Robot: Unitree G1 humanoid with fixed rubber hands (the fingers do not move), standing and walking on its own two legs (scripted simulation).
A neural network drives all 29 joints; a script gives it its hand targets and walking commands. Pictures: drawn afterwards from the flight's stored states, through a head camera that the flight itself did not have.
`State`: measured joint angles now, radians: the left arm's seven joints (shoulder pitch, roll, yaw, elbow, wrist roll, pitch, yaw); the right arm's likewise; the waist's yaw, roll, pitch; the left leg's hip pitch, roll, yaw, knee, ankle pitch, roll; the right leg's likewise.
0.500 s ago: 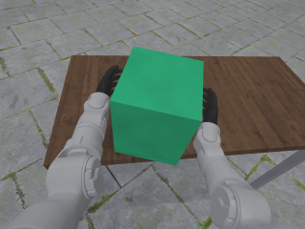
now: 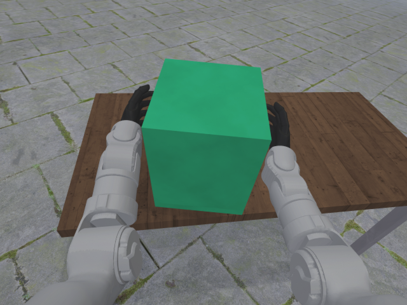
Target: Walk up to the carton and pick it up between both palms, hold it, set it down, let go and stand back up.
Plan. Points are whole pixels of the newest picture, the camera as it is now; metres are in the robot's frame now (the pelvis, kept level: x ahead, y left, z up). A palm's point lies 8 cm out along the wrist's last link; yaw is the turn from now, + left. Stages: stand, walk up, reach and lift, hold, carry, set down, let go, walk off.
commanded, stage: reach and lift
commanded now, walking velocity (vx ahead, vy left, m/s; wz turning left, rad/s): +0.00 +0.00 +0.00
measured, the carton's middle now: (205, 140) +0.42 -0.01 +0.10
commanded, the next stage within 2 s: hold in 1.92 s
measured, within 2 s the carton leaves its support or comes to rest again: neither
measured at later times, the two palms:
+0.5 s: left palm (122, 129) +0.36 +0.15 +0.18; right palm (285, 131) +0.35 -0.14 +0.19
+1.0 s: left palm (124, 118) +0.36 +0.14 +0.21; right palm (296, 114) +0.36 -0.15 +0.22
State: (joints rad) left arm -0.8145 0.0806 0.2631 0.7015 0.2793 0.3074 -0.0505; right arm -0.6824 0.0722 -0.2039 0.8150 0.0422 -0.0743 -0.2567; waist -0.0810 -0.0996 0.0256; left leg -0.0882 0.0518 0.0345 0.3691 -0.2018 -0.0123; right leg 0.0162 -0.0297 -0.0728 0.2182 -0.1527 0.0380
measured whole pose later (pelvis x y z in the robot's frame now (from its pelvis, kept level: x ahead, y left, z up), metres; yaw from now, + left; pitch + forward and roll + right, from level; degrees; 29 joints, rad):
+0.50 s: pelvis -0.02 -0.01 +0.00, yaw +1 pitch -10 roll -1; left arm -0.72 0.01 0.31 0.37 0.33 0.58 -0.05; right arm -0.74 -0.01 -0.05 0.70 0.15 0.16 -0.23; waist -0.07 -0.08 0.07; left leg -0.01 0.06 0.02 0.37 -0.18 -0.03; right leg 0.07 -0.02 -0.08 0.28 -0.17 0.02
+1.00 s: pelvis -0.02 -0.01 +0.00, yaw +1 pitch -8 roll -1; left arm -0.78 0.01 0.33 0.35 0.32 0.71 -0.02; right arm -0.87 -0.06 -0.05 0.74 0.20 0.28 -0.21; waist -0.09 -0.07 0.01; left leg -0.04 0.05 0.01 0.36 -0.17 -0.03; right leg 0.03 -0.02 -0.08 0.29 -0.17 0.02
